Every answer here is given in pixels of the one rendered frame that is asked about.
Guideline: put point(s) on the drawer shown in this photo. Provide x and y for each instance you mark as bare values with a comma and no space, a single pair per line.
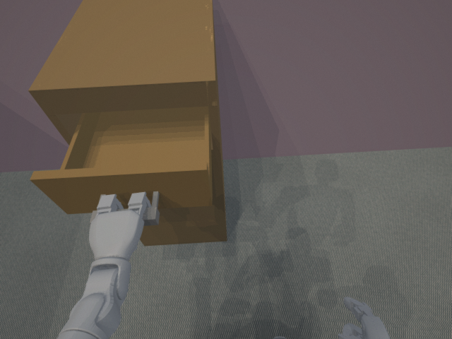
127,152

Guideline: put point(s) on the robot right hand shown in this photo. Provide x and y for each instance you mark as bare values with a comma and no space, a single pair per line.
372,326

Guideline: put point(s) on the cabinet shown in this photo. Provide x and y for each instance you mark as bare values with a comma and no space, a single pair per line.
122,55

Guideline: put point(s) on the handle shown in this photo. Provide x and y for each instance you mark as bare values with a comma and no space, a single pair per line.
150,216

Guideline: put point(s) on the robot left hand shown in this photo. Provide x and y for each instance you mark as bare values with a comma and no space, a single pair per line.
116,233

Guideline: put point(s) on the robot left forearm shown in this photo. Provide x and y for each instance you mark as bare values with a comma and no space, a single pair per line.
97,314

